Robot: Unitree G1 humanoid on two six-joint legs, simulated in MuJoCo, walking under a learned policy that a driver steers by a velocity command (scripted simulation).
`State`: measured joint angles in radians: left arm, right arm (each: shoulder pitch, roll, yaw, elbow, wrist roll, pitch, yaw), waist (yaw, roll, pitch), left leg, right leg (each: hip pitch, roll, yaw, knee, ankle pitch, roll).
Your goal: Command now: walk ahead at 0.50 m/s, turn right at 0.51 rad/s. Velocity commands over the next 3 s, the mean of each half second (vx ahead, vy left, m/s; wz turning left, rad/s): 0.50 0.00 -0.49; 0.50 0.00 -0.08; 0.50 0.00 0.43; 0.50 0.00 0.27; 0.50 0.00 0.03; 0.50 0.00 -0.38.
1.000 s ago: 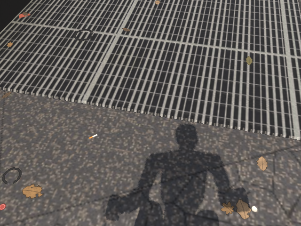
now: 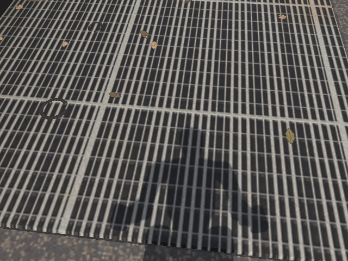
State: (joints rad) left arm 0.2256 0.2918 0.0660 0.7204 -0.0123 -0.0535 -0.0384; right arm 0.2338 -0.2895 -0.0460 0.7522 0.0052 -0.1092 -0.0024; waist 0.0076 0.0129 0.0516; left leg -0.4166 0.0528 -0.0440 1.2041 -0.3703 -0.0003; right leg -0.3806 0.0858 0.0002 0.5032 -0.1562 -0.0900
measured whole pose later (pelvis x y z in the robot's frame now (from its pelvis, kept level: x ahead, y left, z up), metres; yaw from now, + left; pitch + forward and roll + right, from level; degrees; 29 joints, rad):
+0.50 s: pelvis +0.29 +0.04 +0.01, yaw -15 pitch +1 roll +1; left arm 0.30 0.30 0.06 0.71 -0.02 -0.03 0.00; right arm 0.23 -0.26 -0.06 0.74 -0.01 -0.10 0.02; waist -0.01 -0.05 0.01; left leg -0.30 -0.04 0.01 0.46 -0.18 0.03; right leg -0.47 0.01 0.08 1.16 -0.37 -0.02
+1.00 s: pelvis +0.53 -0.09 +0.01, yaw -16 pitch +1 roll +0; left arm 0.23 0.26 0.05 0.71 0.01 -0.07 -0.03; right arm 0.28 -0.31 -0.05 0.84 0.03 -0.07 0.01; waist -0.01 0.04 0.02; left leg -0.50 0.08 -0.04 1.13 -0.32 0.01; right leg -0.27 0.03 -0.06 0.42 -0.17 -0.06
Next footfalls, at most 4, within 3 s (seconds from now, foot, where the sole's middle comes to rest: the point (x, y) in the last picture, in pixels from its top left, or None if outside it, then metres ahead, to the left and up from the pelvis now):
0.34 left None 0.39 0.12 -0.77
0.84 right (238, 226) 0.57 -0.20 -0.77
1.38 left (190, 152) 0.91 -0.02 -0.77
1.86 right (227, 102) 1.22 -0.21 -0.77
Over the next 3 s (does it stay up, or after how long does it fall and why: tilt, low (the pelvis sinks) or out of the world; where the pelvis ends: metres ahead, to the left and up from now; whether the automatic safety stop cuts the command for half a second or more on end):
stays up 1.66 -0.07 -0.01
